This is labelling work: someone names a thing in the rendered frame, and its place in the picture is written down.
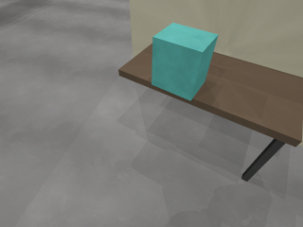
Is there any table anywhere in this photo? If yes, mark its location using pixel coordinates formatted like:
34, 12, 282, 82
118, 44, 303, 182

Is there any carton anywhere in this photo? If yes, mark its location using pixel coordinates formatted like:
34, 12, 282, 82
151, 23, 219, 101

